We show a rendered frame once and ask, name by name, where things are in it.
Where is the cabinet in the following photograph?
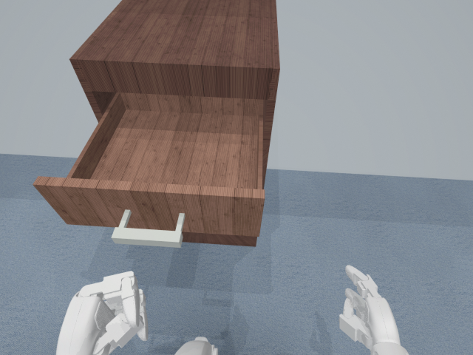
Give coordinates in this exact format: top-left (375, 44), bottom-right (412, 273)
top-left (69, 0), bottom-right (280, 247)

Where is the drawer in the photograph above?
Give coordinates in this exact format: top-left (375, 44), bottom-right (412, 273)
top-left (33, 92), bottom-right (265, 237)

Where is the left robot thigh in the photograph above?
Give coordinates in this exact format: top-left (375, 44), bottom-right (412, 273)
top-left (175, 340), bottom-right (218, 355)

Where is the handle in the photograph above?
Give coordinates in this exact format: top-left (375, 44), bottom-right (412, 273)
top-left (111, 209), bottom-right (185, 248)

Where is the robot left hand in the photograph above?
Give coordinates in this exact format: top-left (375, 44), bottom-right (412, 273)
top-left (56, 271), bottom-right (149, 355)

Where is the robot right hand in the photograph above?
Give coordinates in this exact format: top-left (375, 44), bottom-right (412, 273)
top-left (339, 265), bottom-right (401, 352)

